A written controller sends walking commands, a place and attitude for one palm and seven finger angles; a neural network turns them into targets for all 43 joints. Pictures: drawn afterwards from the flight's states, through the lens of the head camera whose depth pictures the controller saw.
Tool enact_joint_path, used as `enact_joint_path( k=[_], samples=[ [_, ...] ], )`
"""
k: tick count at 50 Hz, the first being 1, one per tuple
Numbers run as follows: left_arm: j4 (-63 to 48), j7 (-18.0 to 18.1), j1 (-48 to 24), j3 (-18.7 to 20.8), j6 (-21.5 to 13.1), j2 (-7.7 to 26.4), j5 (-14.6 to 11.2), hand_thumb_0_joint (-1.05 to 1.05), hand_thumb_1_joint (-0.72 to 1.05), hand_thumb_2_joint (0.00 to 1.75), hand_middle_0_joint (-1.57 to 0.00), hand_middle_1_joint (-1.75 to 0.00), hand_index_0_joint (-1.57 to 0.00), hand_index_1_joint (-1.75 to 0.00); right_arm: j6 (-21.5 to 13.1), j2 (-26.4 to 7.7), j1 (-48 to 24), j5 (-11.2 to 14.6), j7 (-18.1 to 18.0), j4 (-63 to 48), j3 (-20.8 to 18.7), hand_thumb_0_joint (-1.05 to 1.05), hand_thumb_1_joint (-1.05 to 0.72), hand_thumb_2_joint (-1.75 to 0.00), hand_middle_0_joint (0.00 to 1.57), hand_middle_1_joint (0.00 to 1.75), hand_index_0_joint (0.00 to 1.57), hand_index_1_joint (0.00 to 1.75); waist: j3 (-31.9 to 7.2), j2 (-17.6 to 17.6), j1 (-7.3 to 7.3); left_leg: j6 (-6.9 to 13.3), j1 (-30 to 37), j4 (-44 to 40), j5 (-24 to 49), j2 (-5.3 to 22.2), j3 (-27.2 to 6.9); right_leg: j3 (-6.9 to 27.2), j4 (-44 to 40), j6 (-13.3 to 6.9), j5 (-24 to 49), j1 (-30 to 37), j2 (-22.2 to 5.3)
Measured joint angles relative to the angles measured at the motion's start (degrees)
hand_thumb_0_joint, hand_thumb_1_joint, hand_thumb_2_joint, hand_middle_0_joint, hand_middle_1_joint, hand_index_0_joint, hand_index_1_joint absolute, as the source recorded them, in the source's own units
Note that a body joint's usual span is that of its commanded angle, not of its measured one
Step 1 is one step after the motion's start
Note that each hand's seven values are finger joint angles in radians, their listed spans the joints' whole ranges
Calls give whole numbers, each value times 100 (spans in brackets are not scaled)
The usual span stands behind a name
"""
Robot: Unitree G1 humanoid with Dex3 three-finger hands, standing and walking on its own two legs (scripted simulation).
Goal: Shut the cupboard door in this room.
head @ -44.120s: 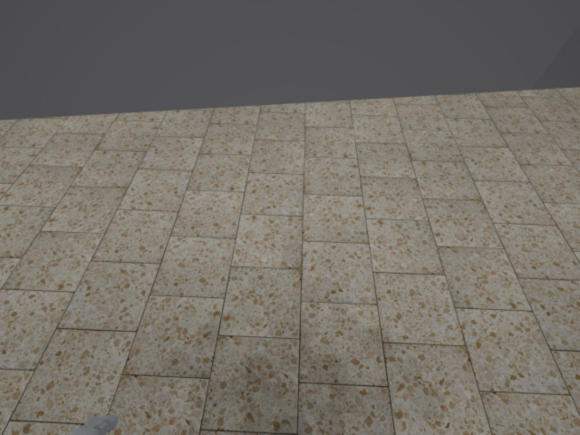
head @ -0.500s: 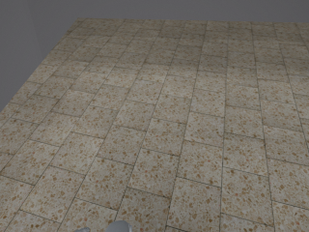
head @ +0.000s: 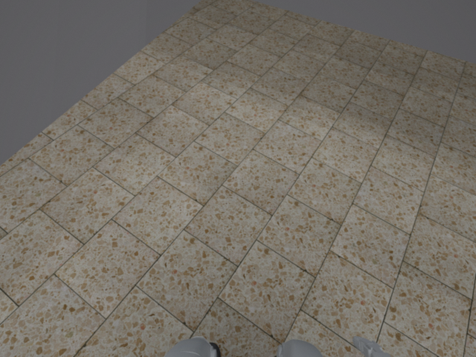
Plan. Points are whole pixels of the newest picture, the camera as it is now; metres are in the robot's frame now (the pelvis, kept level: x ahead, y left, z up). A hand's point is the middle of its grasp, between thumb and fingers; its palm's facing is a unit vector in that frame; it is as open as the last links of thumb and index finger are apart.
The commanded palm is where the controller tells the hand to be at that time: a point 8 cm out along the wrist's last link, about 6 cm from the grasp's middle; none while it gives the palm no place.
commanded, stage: walk to a spot facing it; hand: left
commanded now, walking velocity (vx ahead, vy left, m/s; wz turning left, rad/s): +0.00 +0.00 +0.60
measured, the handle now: out of the picture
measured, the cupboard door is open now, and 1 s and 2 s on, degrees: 80 80 80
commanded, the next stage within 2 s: none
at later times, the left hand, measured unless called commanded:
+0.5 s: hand out of the picture +0.11 +0.16 -0.13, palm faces +0.27 -0.92 -0.27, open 7.4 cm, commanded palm none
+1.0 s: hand out of the picture -0.07 +0.19 -0.16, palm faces +0.63 -0.73 -0.29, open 7.4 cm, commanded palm none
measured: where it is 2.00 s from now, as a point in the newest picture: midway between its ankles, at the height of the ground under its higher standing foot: outside the picture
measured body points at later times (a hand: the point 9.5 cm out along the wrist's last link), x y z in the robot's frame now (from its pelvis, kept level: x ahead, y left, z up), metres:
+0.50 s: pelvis +0.04 -0.06 +0.01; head +0.09 -0.08 +0.45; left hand +0.09 +0.20 -0.11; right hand +0.14 -0.31 -0.15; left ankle +0.02 +0.05 -0.67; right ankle +0.04 -0.18 -0.73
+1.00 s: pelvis +0.05 -0.02 +0.01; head +0.09 +0.03 +0.45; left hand -0.10 +0.22 -0.14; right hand +0.33 -0.14 -0.11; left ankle -0.03 +0.06 -0.73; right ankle +0.10 -0.16 -0.65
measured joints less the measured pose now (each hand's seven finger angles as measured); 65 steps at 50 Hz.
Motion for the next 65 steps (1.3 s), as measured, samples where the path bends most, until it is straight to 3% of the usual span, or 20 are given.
enact_joint_path(
  k=[4, 9, 16, 20, 23, 27, 32, 36, 40, 41, 42, 44, 46, 48, 56, 60, 62, 65],
  samples=[
    [-373, -16, -392, 63, 22, 120, 30, 0, 91, 89, -20, -30, -20, -30, 68, 63, 173, -11, 25, 11, -8, 1, -91, -90, 20, 30, 20, 30, -152, 37, -87, 18, 141, -391, 183, -135, -259, 274, -429, 74, 448, -330, -42],
    [-669, -15, -733, 79, 70, 190, 36, 0, 91, 90, -20, -30, -19, -30, 132, 125, 428, -25, 60, -14, -59, 1, -91, -90, 20, 30, 20, 30, -296, 93, -249, -37, 193, -592, 278, -254, -605, 404, -952, 142, 542, -286, 38],
    [-921, -3, -991, 8, 96, 123, -15, 0, 91, 90, -20, -30, -20, -30, 226, 28, 738, -51, 56, -25, -172, 1, -91, -90, 20, 30, 21, 30, -317, 239, -482, -212, 69, -516, 283, -396, -1108, 409, -2063, 70, 160, 260, 384],
    [-1051, -5, -907, -79, 8, 35, -54, 0, 91, 89, -20, -30, -20, -30, 319, -109, 907, -14, 58, -3, -260, 1, -91, -90, 20, 30, 20, 30, -367, 329, -508, -395, -135, -225, 187, -550, -1386, 331, -3663, -120, 715, 1005, 527],
    [-1023, 21, -731, -158, -47, -91, -9, 0, 91, 89, -20, -30, -20, -30, 415, -252, 879, -6, 66, 74, -347, 1, -91, -90, 20, 30, 20, 30, -270, 459, -482, -652, -537, 1159, -1043, -526, -1213, 125, -3680, -499, 842, 1148, 502],
    [-898, 37, -430, -188, -28, -180, -3, 0, 90, 89, -20, -30, -20, -30, 483, -382, 836, -25, 122, 93, -378, 1, -91, -90, 20, 30, 20, 30, -205, 437, -488, -896, -928, 3000, -1046, -238, -813, -157, -3887, -554, 836, 1445, 297],
    [-766, 18, -151, -173, -75, -179, 19, 0, 90, 89, -20, -30, -20, -30, 545, -419, 668, -21, 148, 133, -317, 1, -91, -90, 20, 30, 20, 30, -98, 271, -379, -1058, -709, 2995, -1065, 148, -681, -526, -3953, -520, 759, 1627, 15],
    [-686, 0, 84, -160, -76, -105, 44, 0, 90, 89, -20, -30, -20, -30, 567, -441, 350, -3, 156, 144, -237, 1, -91, -90, 19, 30, 20, 30, 5, 168, -205, -1040, -290, 2055, -1231, 271, -537, -805, -3860, -435, 641, 1672, -177],
    [-567, -10, 299, -89, -30, 83, 57, 0, 90, 89, -20, -30, -20, -30, 485, -437, -6, 22, 157, 1, -154, 1, -91, -90, 19, 30, 20, 30, 74, 33, -17, -911, 271, 721, -1071, 206, -240, -1058, -3539, -281, 410, 1620, -375],
    [-533, -16, 367, -66, -20, 150, 43, 0, 90, 89, -20, -30, -20, -30, 435, -439, -69, 18, 162, -64, -135, 1, -91, -90, 19, 30, 20, 30, 60, -6, 6, -860, 477, 240, -741, 163, -143, -1111, -3343, -227, 300, 1563, -444],
    [-500, -26, 429, -37, 1, 223, 21, 0, 90, 89, -20, -30, -20, -30, 367, -443, -133, 4, 166, -128, -125, 1, -91, -90, 19, 30, 20, 30, 41, -46, 29, -637, 609, -51, -479, 127, -93, -1113, -2967, -180, 193, 1405, -528],
    [-379, -17, 379, 9, 125, 391, -7, 0, 90, 89, -20, -30, -20, -30, 242, -376, -263, 27, 154, -219, -110, 1, -91, -90, 19, 30, 20, 30, 91, -170, 81, -426, 544, 164, -685, 50, -137, -665, -1757, -69, -417, 913, -486],
    [-301, 19, 276, 42, 241, 473, -24, 1, 90, 89, -20, -30, -20, -30, 174, -333, -275, 39, 105, -290, -81, 1, -91, -90, 20, 30, 20, 30, 60, -135, 92, -408, 594, 142, -792, 64, -281, -327, -862, 12, -612, 490, -268],
    [-322, 2, 145, 65, 263, 504, -28, 1, 91, 89, -20, -30, -20, -30, 162, -304, -247, 19, 51, -317, -61, 1, -91, -90, 20, 30, 20, 30, 24, -76, 81, -448, 709, -63, -703, 66, -443, -137, -510, 65, -395, 194, -136],
    [-771, -70, -427, -2, 163, 390, -27, 1, 91, 90, -20, -30, -19, -30, 210, -197, 43, -8, 67, -271, -25, 1, -91, -90, 20, 30, 20, 30, -73, 51, -37, -500, 945, -484, -476, -90, -996, 254, -1299, 159, 209, -123, 65],
    [-954, -84, -627, -76, 101, 255, -51, 0, 91, 90, -20, -30, -20, -30, 277, -178, 228, -24, 75, -223, -74, 1, -90, -90, 20, 30, 21, 30, -96, 188, -178, -618, 883, -285, -601, -149, -1273, 212, -2319, 113, 342, 234, 262],
    [-1053, -95, -642, -121, 18, 204, -58, 0, 91, 89, -20, -30, -20, -30, 312, -194, 350, -9, 72, -203, -113, 1, -90, -90, 20, 30, 21, 30, -141, 251, -228, -708, 773, -28, -751, -207, -1414, 126, -3188, 60, 865, 617, 350],
    [-1115, -64, -672, -211, -126, 14, -2, 0, 91, 89, -20, -30, -20, -30, 383, -321, 438, 33, 65, -127, -225, 1, -91, -90, 20, 30, 20, 30, -69, 500, -320, -747, 222, 1385, -1574, -251, -1350, -195, -3174, -536, 973, 732, 330]
  ],
)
